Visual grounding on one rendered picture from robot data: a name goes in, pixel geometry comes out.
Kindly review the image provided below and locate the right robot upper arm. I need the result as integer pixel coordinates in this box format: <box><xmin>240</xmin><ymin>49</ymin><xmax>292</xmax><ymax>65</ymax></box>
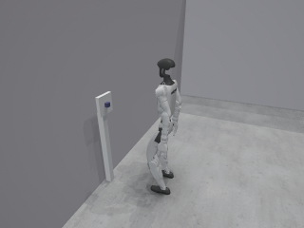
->
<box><xmin>172</xmin><ymin>80</ymin><xmax>181</xmax><ymax>106</ymax></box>

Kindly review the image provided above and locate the robot right hand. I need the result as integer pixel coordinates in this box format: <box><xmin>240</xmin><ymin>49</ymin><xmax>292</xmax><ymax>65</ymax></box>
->
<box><xmin>172</xmin><ymin>122</ymin><xmax>179</xmax><ymax>136</ymax></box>

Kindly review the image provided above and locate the robot left hand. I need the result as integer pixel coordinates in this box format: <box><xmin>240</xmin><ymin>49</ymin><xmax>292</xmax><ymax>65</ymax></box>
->
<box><xmin>157</xmin><ymin>142</ymin><xmax>168</xmax><ymax>160</ymax></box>

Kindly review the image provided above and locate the robot left forearm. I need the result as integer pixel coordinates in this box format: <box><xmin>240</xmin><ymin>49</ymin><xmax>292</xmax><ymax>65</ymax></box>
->
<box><xmin>161</xmin><ymin>112</ymin><xmax>171</xmax><ymax>143</ymax></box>

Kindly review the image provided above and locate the left robot upper arm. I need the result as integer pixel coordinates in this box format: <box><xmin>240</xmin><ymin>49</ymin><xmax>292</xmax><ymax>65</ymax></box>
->
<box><xmin>155</xmin><ymin>85</ymin><xmax>172</xmax><ymax>119</ymax></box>

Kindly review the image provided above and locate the button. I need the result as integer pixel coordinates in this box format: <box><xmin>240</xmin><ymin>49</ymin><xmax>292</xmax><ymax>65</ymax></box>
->
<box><xmin>104</xmin><ymin>102</ymin><xmax>110</xmax><ymax>108</ymax></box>

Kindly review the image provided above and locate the panel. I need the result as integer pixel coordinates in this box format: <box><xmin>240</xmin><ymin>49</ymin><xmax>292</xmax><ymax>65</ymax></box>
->
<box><xmin>95</xmin><ymin>91</ymin><xmax>114</xmax><ymax>182</ymax></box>

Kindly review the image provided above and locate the robot left foot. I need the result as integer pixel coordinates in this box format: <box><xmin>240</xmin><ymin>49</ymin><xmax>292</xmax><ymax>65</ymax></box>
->
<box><xmin>150</xmin><ymin>185</ymin><xmax>171</xmax><ymax>195</ymax></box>

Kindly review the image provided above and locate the robot left shin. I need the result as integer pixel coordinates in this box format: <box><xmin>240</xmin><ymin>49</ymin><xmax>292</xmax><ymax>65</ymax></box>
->
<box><xmin>147</xmin><ymin>161</ymin><xmax>166</xmax><ymax>190</ymax></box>

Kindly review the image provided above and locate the robot right forearm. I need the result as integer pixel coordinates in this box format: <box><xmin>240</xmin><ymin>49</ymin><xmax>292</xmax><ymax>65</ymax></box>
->
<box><xmin>172</xmin><ymin>104</ymin><xmax>181</xmax><ymax>123</ymax></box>

